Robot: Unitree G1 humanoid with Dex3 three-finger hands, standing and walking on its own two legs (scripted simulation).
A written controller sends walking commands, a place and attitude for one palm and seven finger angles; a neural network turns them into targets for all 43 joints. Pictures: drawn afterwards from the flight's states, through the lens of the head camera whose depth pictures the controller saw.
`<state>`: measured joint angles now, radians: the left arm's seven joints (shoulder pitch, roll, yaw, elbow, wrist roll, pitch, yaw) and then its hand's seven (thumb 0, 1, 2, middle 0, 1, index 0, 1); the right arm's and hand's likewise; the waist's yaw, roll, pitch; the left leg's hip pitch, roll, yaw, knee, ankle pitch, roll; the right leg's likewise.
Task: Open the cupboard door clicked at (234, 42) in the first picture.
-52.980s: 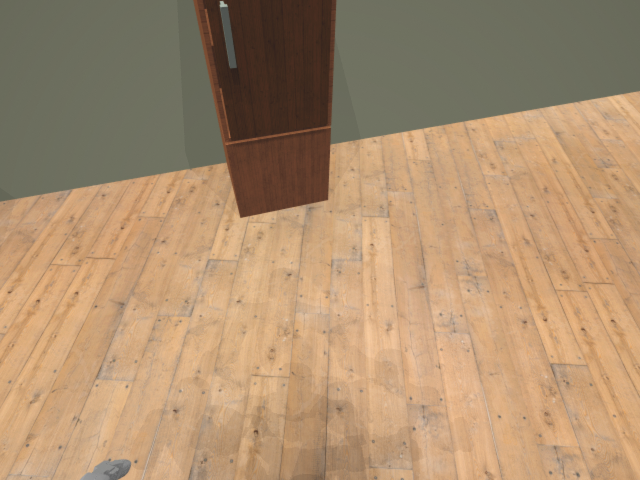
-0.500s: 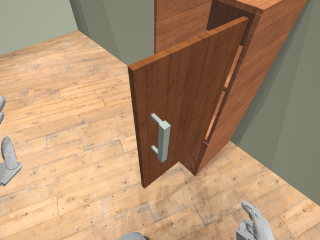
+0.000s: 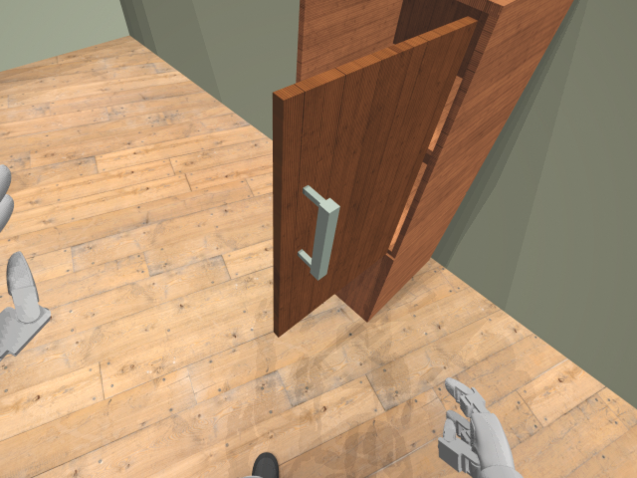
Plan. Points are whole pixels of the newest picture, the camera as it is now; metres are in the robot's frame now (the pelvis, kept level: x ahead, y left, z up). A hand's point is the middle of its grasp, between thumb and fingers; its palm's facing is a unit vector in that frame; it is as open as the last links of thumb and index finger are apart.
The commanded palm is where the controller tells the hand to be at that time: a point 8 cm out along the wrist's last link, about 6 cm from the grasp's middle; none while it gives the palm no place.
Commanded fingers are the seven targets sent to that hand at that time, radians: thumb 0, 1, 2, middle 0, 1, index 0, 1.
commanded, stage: stop stepping back and stand still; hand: left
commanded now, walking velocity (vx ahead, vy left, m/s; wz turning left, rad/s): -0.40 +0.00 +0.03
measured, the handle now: (314, 235) +0.45 +0.04 +0.01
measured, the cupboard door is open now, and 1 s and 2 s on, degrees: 86 86 86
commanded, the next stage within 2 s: let the arm hang, fingers relaxed in 1.04 s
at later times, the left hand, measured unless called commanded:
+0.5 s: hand (33, 423) +0.14 +0.23 +0.16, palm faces +0.33 -0.82 -0.46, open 7.4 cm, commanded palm +0.07 +0.28 +0.17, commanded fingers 0.00 0.90 0.90 -0.20 -0.30 -0.20 -0.30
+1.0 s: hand out of the picture +0.09 +0.26 +0.16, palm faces +0.35 -0.81 -0.47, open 7.4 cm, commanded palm +0.03 +0.31 +0.17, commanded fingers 0.00 0.90 0.90 -0.20 -0.30 -0.20 -0.30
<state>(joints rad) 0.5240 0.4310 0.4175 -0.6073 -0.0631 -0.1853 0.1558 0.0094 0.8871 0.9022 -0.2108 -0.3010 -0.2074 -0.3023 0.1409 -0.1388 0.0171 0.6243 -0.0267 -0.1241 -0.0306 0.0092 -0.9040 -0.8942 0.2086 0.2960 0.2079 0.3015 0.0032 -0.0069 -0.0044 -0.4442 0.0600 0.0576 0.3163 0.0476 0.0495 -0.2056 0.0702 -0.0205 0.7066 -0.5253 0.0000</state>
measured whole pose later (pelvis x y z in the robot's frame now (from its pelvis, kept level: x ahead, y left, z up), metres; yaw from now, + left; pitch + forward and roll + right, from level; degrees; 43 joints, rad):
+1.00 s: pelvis -0.12 +0.01 +0.00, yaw -3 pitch -1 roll -2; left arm 0.57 0.42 0.41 -0.49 -0.03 -0.22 0.14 0.01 0.89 0.90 -0.21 -0.30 -0.21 -0.30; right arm 0.21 -0.17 0.03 0.61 0.00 -0.15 -0.07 0.01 -0.90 -0.89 0.21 0.30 0.21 0.30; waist -0.01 -0.01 0.02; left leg -0.29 0.00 -0.01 0.45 -0.15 0.03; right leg -0.17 0.02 -0.03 0.39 -0.21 0.00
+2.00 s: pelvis -0.11 +0.00 +0.00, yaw -1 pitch -2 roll +0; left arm 0.30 0.12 0.01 1.14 0.01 0.00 0.03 0.00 0.91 0.90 -0.20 -0.30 -0.20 -0.30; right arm 0.29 -0.11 0.01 1.15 -0.02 0.01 -0.03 0.01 -0.92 -0.89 0.20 0.30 0.20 0.30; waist -0.01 0.02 0.03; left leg -0.27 -0.03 -0.05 0.47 -0.17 0.01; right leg -0.16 0.00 -0.06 0.47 -0.28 -0.02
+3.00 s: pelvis -0.08 +0.00 +0.00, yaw -1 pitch -1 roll +0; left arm 0.22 0.20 0.01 1.14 0.01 -0.01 0.02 0.00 0.90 0.90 -0.20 -0.30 -0.20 -0.30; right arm 0.19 -0.20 0.00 1.15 -0.02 0.00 -0.03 0.00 -0.91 -0.89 0.20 0.30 0.20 0.30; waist 0.00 0.01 0.06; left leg -0.20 -0.03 -0.04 0.39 -0.17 0.01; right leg -0.08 0.00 -0.06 0.37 -0.27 -0.02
